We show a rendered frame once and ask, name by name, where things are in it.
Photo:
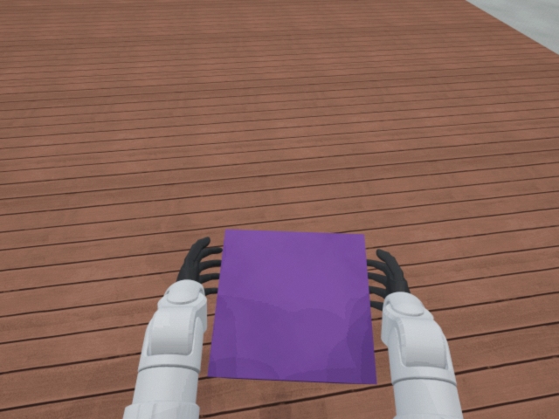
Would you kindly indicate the left robot forearm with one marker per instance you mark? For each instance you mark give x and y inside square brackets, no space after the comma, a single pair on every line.
[166,385]

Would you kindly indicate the carton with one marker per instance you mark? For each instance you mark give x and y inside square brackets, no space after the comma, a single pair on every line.
[293,306]

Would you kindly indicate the left robot hand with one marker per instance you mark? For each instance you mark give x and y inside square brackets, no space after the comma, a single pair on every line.
[192,266]

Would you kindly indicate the right robot forearm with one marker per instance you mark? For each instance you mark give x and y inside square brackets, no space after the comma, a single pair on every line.
[421,367]

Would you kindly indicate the right robot hand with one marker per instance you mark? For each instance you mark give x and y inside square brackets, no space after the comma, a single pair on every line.
[394,280]

